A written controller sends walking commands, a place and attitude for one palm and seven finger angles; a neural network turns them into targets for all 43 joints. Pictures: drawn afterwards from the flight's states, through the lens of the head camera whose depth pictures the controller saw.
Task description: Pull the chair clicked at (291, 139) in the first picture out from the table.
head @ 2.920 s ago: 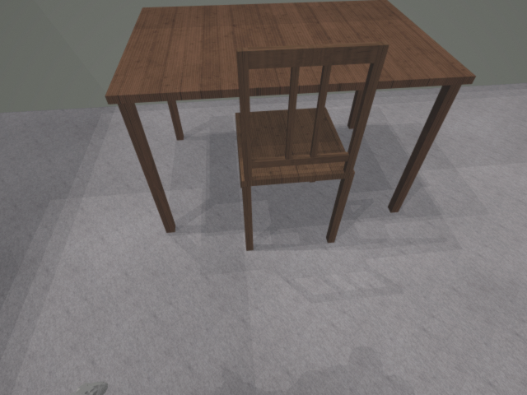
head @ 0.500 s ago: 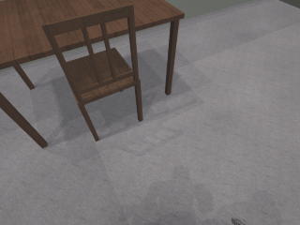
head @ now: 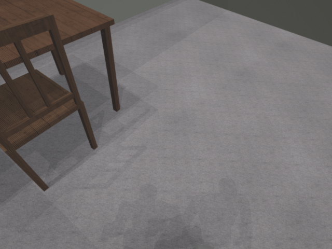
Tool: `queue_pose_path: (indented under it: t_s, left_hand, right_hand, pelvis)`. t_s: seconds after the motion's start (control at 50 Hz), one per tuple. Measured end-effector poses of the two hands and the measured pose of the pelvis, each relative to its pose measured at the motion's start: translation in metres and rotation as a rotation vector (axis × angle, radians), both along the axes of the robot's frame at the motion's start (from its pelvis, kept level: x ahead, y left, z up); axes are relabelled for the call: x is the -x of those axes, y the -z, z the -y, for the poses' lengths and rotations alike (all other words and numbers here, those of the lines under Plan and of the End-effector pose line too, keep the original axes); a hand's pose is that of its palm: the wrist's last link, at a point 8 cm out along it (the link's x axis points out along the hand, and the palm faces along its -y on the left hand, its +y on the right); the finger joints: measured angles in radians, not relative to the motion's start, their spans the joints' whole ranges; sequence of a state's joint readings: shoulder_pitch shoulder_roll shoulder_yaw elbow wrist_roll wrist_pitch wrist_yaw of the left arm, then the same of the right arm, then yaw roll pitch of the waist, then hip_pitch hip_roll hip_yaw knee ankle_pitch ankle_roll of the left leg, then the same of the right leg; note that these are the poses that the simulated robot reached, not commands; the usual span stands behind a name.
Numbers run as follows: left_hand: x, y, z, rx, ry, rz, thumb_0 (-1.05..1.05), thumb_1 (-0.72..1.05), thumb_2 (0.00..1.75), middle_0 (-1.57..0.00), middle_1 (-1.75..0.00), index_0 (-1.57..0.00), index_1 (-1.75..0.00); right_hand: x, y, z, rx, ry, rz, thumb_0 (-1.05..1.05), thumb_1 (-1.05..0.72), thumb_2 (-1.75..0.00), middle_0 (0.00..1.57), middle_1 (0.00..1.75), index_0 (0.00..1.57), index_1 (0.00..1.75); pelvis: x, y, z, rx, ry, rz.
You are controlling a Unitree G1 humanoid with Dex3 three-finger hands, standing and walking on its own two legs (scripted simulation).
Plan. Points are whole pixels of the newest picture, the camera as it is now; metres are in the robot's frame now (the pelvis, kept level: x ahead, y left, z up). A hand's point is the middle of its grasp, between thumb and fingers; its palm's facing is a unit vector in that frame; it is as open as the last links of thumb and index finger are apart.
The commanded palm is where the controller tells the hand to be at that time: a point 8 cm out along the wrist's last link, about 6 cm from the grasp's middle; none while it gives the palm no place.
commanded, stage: walk to a spot facing it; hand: left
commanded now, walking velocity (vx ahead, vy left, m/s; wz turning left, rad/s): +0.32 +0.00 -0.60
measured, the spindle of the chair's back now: (13, 88) +0.65 +0.61 -0.08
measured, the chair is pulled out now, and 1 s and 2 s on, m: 0.00 0.00 0.00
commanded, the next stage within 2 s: turn to face it in 1.14 s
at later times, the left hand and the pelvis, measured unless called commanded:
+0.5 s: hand (120, 225) +0.22 +0.13 -0.19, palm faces -0.19 -0.97 -0.16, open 7.3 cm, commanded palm none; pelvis +0.17 -0.04 -0.01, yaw -13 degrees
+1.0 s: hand (132, 150) +0.48 +0.13 -0.18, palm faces -0.37 -0.92 -0.13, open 7.4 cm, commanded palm none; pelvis +0.36 -0.02 +0.00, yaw -27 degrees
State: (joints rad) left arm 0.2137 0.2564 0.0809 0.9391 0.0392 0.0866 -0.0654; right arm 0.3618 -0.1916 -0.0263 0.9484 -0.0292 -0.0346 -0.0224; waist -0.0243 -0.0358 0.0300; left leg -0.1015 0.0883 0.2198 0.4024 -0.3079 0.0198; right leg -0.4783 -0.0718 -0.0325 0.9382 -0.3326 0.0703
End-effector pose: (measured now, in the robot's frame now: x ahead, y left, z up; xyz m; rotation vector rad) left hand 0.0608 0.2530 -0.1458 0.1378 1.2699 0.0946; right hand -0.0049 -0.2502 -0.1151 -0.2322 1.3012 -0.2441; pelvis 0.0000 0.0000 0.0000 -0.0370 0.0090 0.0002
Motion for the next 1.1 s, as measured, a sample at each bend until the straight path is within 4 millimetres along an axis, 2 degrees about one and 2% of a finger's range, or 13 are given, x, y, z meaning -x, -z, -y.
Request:
queue_pose_path:
  t_s: [0.08, 0.16, 0.2, 0.24, 0.3, 0.4, 0.56, 0.6, 0.64, 0.74, 0.88, 1.0, 1.1]
  left_hand:
    - [-0.063, -0.005, 0.029, 0.005, 0.115, 0.059, 0.01, 0.91, 0.90, -0.20, -0.30, -0.20, -0.29]
    - [-0.133, -0.008, 0.065, -0.009, 0.220, 0.160, 0.01, 0.91, 0.90, -0.20, -0.30, -0.20, -0.29]
    - [-0.161, -0.006, 0.080, -0.019, 0.237, 0.233, 0.01, 0.91, 0.90, -0.20, -0.30, -0.20, -0.29]
    - [-0.173, -0.009, 0.089, -0.021, 0.228, 0.260, 0.01, 0.91, 0.90, -0.20, -0.30, -0.20, -0.29]
    - [-0.175, -0.012, 0.093, -0.027, 0.221, 0.225, 0.00, 0.91, 0.90, -0.20, -0.30, -0.20, -0.29]
    - [-0.166, -0.005, 0.090, -0.025, 0.222, 0.089, 0.00, 0.91, 0.90, -0.20, -0.30, -0.20, -0.29]
    - [-0.161, 0.028, 0.057, 0.003, 0.142, -0.119, 0.01, 0.91, 0.90, -0.20, -0.30, -0.21, -0.29]
    - [-0.169, 0.040, 0.046, 0.007, 0.135, -0.174, 0.01, 0.91, 0.90, -0.20, -0.30, -0.21, -0.29]
    - [-0.184, 0.042, 0.038, 0.004, 0.151, -0.213, 0.01, 0.91, 0.90, -0.20, -0.30, -0.20, -0.29]
    - [-0.253, 0.027, 0.030, 0.008, 0.205, -0.174, 0.01, 0.91, 0.90, -0.20, -0.30, -0.20, -0.29]
    - [-0.355, 0.012, 0.043, 0.012, 0.280, -0.081, 0.01, 0.91, 0.90, -0.20, -0.30, -0.20, -0.29]
    - [-0.429, 0.010, 0.074, 0.014, 0.377, -0.042, 0.00, 0.91, 0.90, -0.20, -0.30, -0.20, -0.29]
    - [-0.489, 0.010, 0.119, 0.013, 0.489, -0.008, 0.01, 0.91, 0.90, -0.20, -0.30, -0.20, -0.29]
  right_hand:
    - [0.046, 0.008, 0.011, -0.018, 0.117, -0.112, 0.01, -0.91, -0.90, 0.20, 0.30, 0.21, 0.30]
    - [0.078, 0.021, 0.023, -0.052, 0.209, -0.214, 0.01, -0.91, -0.90, 0.20, 0.30, 0.21, 0.30]
    - [0.082, 0.031, 0.029, -0.074, 0.232, -0.260, 0.01, -0.91, -0.90, 0.20, 0.30, 0.20, 0.30]
    - [0.069, 0.034, 0.035, -0.083, 0.245, -0.268, 0.01, -0.91, -0.90, 0.20, 0.30, 0.20, 0.30]
    - [0.023, 0.032, 0.044, -0.083, 0.251, -0.180, 0.02, -0.91, -0.90, 0.19, 0.30, 0.20, 0.30]
    - [-0.082, 0.023, 0.052, -0.070, 0.228, 0.038, 0.01, -0.91, -0.90, 0.19, 0.30, 0.20, 0.30]
    - [-0.243, 0.014, 0.036, -0.037, 0.123, 0.229, 0.01, -0.91, -0.90, 0.19, 0.30, 0.20, 0.30]
    - [-0.273, 0.015, 0.029, -0.011, 0.114, 0.268, 0.01, -0.91, -0.90, 0.19, 0.30, 0.20, 0.30]
    - [-0.288, 0.012, 0.021, 0.002, 0.128, 0.286, 0.01, -0.91, -0.90, 0.20, 0.30, 0.20, 0.30]
    - [-0.287, 0.001, 0.001, 0.002, 0.243, 0.232, 0.00, -0.93, -0.90, 0.20, 0.30, 0.21, 0.30]
    - [-0.263, 0.001, -0.012, 0.001, 0.387, 0.095, -0.01, -0.95, -0.90, 0.20, 0.30, 0.21, 0.30]
    - [-0.244, 0.013, -0.041, -0.072, 0.507, -0.028, 0.00, -0.93, -0.90, 0.20, 0.30, 0.20, 0.30]
    - [-0.235, 0.026, -0.061, -0.146, 0.607, -0.108, 0.01, -0.92, -0.90, 0.20, 0.30, 0.20, 0.30]
  pelvis:
    - [-0.015, 0.004, 0.012, -0.007, 0.060, -0.007]
    - [-0.037, 0.015, 0.033, -0.015, 0.105, -0.011]
    - [-0.047, 0.025, 0.044, -0.016, 0.113, -0.005]
    - [-0.058, 0.024, 0.050, -0.008, 0.121, 0.010]
    - [-0.080, 0.015, 0.055, -0.013, 0.157, 0.017]
    - [-0.119, 0.007, 0.055, -0.011, 0.199, 0.014]
    - [-0.202, 0.020, 0.033, 0.024, 0.240, 0.018]
    - [-0.223, 0.029, 0.026, 0.017, 0.260, 0.030]
    - [-0.240, 0.028, 0.020, 0.017, 0.288, 0.042]
    - [-0.278, 0.010, 0.011, 0.014, 0.338, 0.051]
    - [-0.326, 0.000, 0.008, 0.011, 0.407, 0.039]
    - [-0.359, 0.002, 0.019, 0.006, 0.467, 0.037]
    - [-0.382, 0.009, 0.034, -0.005, 0.522, 0.033]
